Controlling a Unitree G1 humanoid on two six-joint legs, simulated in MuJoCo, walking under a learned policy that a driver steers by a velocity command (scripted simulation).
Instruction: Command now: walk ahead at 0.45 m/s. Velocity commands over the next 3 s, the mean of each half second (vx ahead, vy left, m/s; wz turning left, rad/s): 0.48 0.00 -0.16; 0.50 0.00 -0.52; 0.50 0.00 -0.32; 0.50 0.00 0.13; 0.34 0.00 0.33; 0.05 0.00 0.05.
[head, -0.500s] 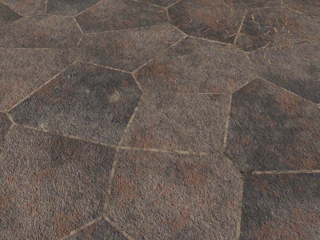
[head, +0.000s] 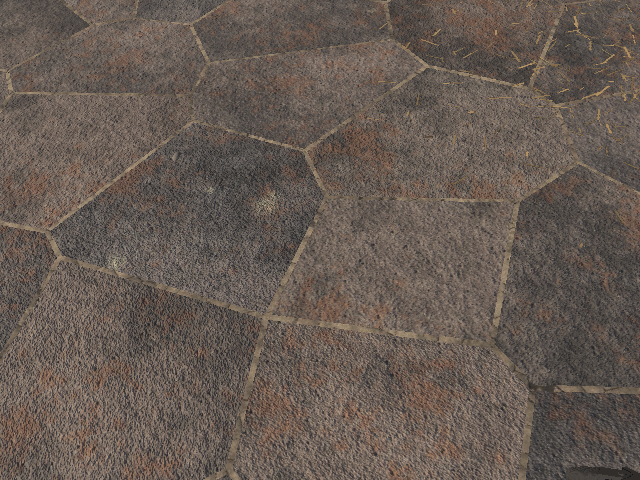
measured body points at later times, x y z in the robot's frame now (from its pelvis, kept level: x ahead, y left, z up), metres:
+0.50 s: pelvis +0.29 +0.05 +0.00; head +0.31 +0.04 +0.45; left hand +0.46 +0.30 -0.11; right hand +0.29 -0.23 -0.13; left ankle +0.24 +0.14 -0.74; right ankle +0.45 -0.14 -0.68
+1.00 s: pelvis +0.57 -0.05 +0.00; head +0.60 -0.08 +0.45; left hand +0.74 +0.19 -0.10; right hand +0.67 -0.37 -0.09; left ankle +0.79 +0.08 -0.68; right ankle +0.53 -0.11 -0.74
